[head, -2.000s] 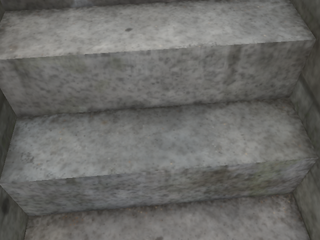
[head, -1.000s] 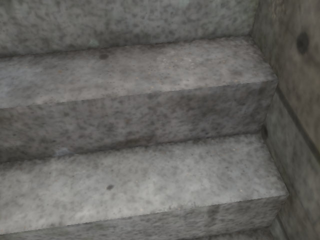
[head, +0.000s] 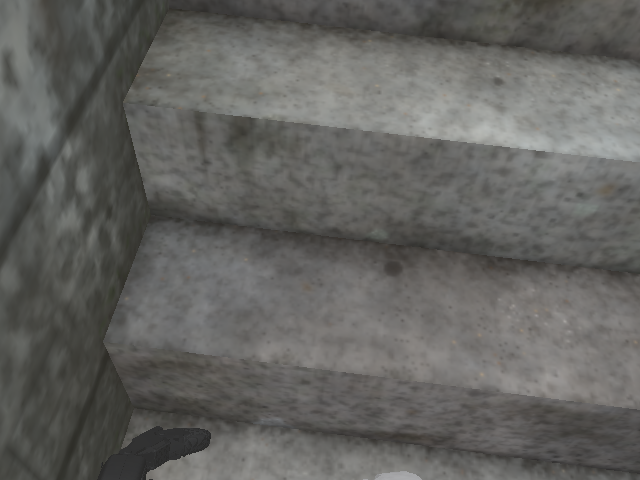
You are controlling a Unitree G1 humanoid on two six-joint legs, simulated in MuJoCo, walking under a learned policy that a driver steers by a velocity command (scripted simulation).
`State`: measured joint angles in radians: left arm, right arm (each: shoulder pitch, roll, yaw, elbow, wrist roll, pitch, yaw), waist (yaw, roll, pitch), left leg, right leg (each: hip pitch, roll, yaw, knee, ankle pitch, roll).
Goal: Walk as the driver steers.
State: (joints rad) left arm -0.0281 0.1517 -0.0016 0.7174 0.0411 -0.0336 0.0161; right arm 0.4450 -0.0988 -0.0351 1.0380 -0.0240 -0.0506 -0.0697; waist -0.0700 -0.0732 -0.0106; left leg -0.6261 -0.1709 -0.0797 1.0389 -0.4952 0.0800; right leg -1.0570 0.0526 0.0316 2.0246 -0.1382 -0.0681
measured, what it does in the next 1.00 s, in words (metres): climbs, turning right: right foot 0.22 m higher, then left foot 0.22 m higher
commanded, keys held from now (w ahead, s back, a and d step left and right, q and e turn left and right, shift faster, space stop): w+e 0.76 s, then w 0.24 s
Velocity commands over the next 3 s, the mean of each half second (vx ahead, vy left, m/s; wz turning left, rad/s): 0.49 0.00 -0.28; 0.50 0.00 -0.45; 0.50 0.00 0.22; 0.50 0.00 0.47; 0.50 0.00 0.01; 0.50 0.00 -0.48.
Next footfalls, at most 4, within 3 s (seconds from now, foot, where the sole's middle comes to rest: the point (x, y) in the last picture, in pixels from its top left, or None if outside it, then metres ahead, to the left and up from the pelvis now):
0.32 right None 0.29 -0.19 -0.49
0.82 left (311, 297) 0.56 -0.01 -0.26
1.14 right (549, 329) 0.50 -0.34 -0.27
1.46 left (387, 123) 0.68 -0.10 -0.05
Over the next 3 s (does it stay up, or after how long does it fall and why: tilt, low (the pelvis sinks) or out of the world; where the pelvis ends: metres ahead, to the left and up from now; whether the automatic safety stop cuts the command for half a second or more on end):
stays up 1.08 -0.33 1.06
